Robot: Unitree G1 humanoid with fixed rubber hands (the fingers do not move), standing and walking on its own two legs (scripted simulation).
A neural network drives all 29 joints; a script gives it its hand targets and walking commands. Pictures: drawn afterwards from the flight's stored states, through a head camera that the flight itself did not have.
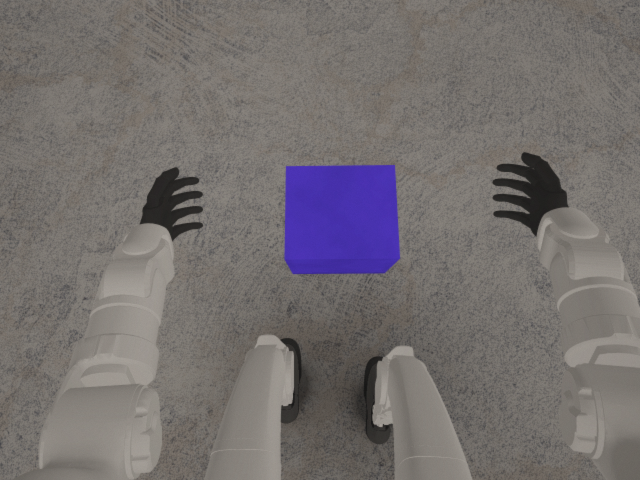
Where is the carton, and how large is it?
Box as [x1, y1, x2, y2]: [284, 165, 399, 273]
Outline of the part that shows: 394,165 286,166 284,259 293,273 384,272 399,258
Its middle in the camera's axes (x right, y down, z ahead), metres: +0.05 -0.03 +0.99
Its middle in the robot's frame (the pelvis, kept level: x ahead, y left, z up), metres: +0.53 +0.00 -0.56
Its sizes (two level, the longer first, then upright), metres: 0.253 0.220 0.229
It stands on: the floor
